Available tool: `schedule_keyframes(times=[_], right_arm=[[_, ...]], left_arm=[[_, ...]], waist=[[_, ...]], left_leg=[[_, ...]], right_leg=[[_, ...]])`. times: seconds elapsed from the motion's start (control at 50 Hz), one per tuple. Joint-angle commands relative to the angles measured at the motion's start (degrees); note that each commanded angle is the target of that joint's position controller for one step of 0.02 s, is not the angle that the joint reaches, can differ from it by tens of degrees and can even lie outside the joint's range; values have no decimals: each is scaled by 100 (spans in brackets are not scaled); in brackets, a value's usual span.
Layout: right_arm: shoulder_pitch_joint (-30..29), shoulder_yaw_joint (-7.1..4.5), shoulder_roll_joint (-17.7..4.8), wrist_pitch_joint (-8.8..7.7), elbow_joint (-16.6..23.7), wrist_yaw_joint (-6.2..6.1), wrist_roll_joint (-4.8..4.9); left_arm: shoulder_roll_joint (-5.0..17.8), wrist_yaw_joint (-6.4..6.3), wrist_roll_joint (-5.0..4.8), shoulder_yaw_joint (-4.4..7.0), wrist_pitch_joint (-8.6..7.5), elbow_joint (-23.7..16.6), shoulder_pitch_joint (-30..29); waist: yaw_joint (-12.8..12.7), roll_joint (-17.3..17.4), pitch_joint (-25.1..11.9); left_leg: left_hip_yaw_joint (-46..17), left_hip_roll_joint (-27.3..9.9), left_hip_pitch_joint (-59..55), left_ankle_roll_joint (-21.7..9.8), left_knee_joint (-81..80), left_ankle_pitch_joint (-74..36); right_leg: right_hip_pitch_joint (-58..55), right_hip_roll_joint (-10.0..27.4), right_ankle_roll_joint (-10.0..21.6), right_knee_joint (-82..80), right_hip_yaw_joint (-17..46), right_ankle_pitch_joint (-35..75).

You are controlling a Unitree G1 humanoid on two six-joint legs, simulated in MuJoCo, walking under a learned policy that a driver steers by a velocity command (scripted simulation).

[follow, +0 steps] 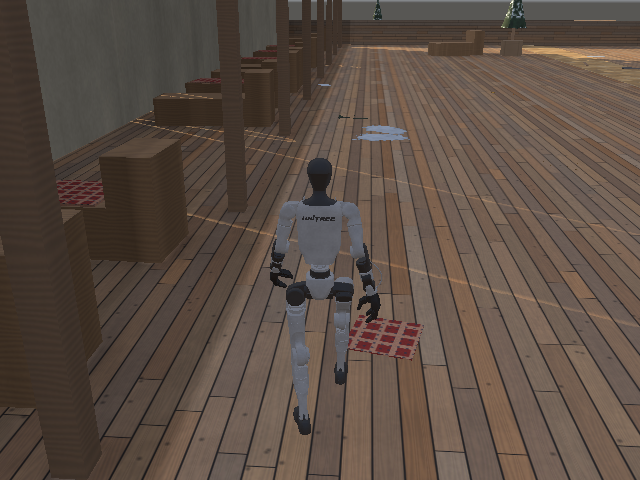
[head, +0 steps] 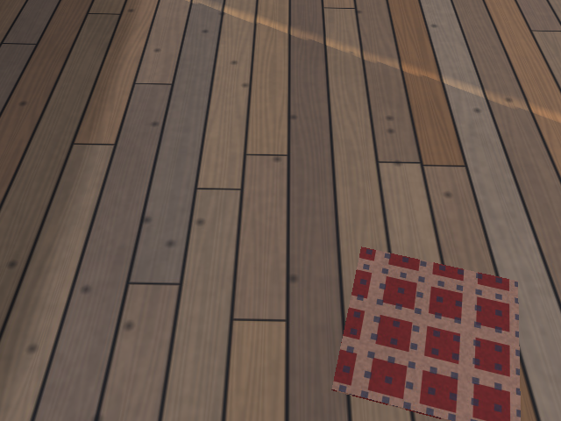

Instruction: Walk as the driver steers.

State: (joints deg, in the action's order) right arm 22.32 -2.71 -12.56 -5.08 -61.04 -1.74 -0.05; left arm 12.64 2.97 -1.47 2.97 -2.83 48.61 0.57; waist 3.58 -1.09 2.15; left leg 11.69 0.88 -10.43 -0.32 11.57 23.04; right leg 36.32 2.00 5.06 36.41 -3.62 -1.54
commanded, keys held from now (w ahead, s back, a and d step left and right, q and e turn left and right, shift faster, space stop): w+e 0.78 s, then e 0.16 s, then q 0.06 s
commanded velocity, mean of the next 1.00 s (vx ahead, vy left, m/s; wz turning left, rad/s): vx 0.45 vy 0.00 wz -0.56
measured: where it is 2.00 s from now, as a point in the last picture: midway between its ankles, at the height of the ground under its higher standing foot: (336, 353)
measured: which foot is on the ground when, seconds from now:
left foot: down 0.00-0.08, up 0.10-0.54, down 0.56-1.00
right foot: up 0.00-0.04, down 0.06-0.58, up 0.60-1.00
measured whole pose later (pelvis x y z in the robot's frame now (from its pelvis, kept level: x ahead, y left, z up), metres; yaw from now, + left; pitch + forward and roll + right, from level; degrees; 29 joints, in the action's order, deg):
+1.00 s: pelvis +0.52 -0.09 +0.01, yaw -35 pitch +2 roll +2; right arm 15.7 -4.4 -16.8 -3.7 -48.7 -1.0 1.3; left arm 16.0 2.5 -0.5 4.1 -1.3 36.1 4.7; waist 4.7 -1.8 3.5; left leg 11.5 -1.0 1.1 1.0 18.7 18.9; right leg 34.7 3.3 1.6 36.2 0.1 -2.8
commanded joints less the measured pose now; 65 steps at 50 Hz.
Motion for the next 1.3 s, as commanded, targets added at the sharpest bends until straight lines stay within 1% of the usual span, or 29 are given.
schedule_keyframes(times=[0.02,0.06,0.08,0.1,0.12,0.14,0.18,0.24,0.3,0.46,0.52,0.56,0.58,0.6,0.62,0.64,0.68,0.74,0.88,0.96,1.0,1.04,1.06,1.08,1.1,1.12,1.16,1.2,1.3], right_arm=[[-160,-238,-1143,59,336,-86,23],[-402,-256,-1247,124,506,-89,27],[-336,-182,-1034,54,657,-49,-64],[91,27,-298,-159,925,90,-8],[-576,-87,-800,-412,1097,195,183],[-917,-136,-988,-498,1274,214,331],[-883,-225,-1006,-443,1198,97,142],[-787,-263,-870,-200,1334,49,-24],[-1521,-241,-795,-120,1658,-18,-110],[-2771,-148,-768,-266,2183,184,46],[-2592,-207,-981,-374,2226,261,79],[-1513,-337,-1258,-435,2000,216,8],[-530,-425,-1617,-426,1909,162,-66],[-100,-514,-1931,-322,1692,196,-103],[-304,-380,-1322,-281,1841,225,8],[-561,-290,-983,-234,1927,204,25],[-1023,-216,-823,-167,1925,204,-48],[-1078,-212,-781,-204,1821,210,-46],[-1206,-344,-1207,-62,1732,80,-7],[-924,-378,-1377,73,1616,34,147],[-920,-402,-1492,115,1564,48,244],[-774,-290,-1243,109,1485,95,188],[-517,-81,-763,52,1633,173,-122],[243,89,-515,64,1421,284,-8],[-141,-101,-1174,161,1304,302,197],[-613,-108,-1166,241,1479,288,272],[-730,-126,-1078,481,1396,100,118],[-329,-164,-1030,667,1259,-12,76],[-802,-221,-945,769,1555,-115,64]], left_arm=[[573,103,-7,186,-39,-484,-62],[1099,54,-16,482,22,-158,1439],[1545,-86,-1,626,95,-29,2160],[1739,-98,28,596,51,-234,1837],[1359,-97,74,472,-15,-173,1921],[1082,-107,86,402,-99,-200,1644],[781,-63,85,293,-225,-383,870],[863,-152,85,270,-226,-462,815],[1115,-290,92,331,-216,-432,1216],[1072,-377,-15,330,-66,-291,1975],[1118,-421,23,348,-7,-344,1976],[879,-410,55,262,-9,-475,1801],[551,-382,150,141,-41,-608,1817],[334,-368,-61,69,-99,-769,2622],[999,-394,-130,173,-86,-624,2564],[1272,-395,-87,253,-49,-703,1974],[1098,-392,30,274,-15,-830,1549],[744,-317,-46,246,77,-943,1595],[526,-182,66,154,77,-1379,836],[601,-10,81,188,101,-1645,398],[757,-1,136,268,81,-1659,646],[1185,-117,215,445,43,-1347,1599],[1621,-255,407,462,58,-1328,2049],[1287,-262,442,242,54,-1420,1771],[980,-197,358,192,97,-1416,1711],[931,-162,263,151,80,-1325,1327],[786,-166,251,99,50,-1219,656],[945,-228,359,173,45,-1158,296],[967,-493,275,243,100,-927,330]], waist=[[-559,763,1],[-1369,707,-795],[-1491,-231,-1314],[-793,-1304,-1959],[-1108,-686,-1880],[-962,-399,-1129],[-400,383,-453],[-139,149,-269],[-355,-32,-71],[-865,-366,-151],[-668,-578,-256],[-95,-594,-838],[278,72,-1699],[-124,2166,-2309],[-19,1454,-1831],[125,868,-1095],[-91,438,-342],[-276,747,-199],[-225,578,-125],[-106,633,-259],[-358,655,-434],[-856,193,-983],[-814,-941,-1802],[-466,-1330,-3037],[-769,-483,-2860],[-642,-443,-2018],[-306,-315,-1111],[-48,-594,-875],[-254,-541,-722]], left_leg=[[-17,-1682,335,-517,1043,-7026],[28,-1461,1082,-336,3191,-6947],[22,-1016,2594,-127,5218,-4041],[-894,307,4726,108,7233,804],[-1924,18,5303,-104,7519,682],[-1841,-268,5534,-254,7168,193],[-1777,-728,4844,-194,6033,-393],[-1670,-886,4293,100,5279,-607],[-1527,-769,4539,363,4109,-1573],[-1610,-201,4097,298,1732,-2709],[-1636,-93,3672,127,1422,-1965],[-1680,-322,2023,-244,1225,-1960],[-2644,-1358,433,-632,1389,-1754],[-5314,-2535,-1221,-1507,839,-480],[-5503,-2531,-954,-1344,641,593],[-4548,-2267,-249,-1080,570,376],[-3339,-1802,1014,-934,302,-966],[-2349,-1527,1619,-949,-103,-1661],[-607,-1316,1757,-877,51,-4371],[-466,-1491,1365,-737,513,-4501],[-588,-1569,1211,-686,1082,-5117],[-350,-1097,1715,-311,2612,-4515],[-331,-620,3259,36,4451,-1051],[-1386,-254,3851,251,5676,2049],[-1910,-423,3777,298,5826,1869],[-1754,-577,4162,300,5646,1730],[-1629,-797,3843,434,4973,1077],[-1356,-637,3148,579,4941,467],[-1290,-745,3649,482,4714,15]], right_leg=[[-805,-396,327,92,-407,-558],[-2931,-676,673,-341,-267,-484],[-4531,312,1048,-538,1392,-841],[-5861,1737,2208,-1644,4986,-1929],[-5680,1659,1958,-2197,5062,-2175],[-4973,1465,1671,-2238,4117,-1923],[-3312,924,1274,-2365,2893,-800],[-2243,664,1265,-2601,2364,-238],[-1931,444,1167,-2673,2039,-177],[-2608,383,736,-1939,2367,-607],[-3029,560,656,-1375,2859,-310],[-2702,189,383,-338,2662,172],[-1889,-213,141,1314,2073,-673],[150,-891,-193,2945,1410,-3292],[833,-347,-253,3668,1542,-3146],[1004,-168,-300,3827,1400,-2585],[702,181,-381,3466,1206,-1877],[357,443,-418,3097,989,-1598],[-71,312,-578,942,425,84],[-584,91,-372,39,254,79],[-1138,-163,-131,-368,219,-339],[-2912,-211,198,-1172,303,1547],[-4830,1355,813,-439,1829,5005],[-5513,2633,1900,-565,3286,5412],[-4784,2177,1657,-845,2752,4258],[-4241,1841,1333,-1055,2130,3259],[-2764,1410,915,-1616,1514,1556],[-1777,1248,895,-2038,1019,869],[-2001,1519,978,-2329,798,-461]])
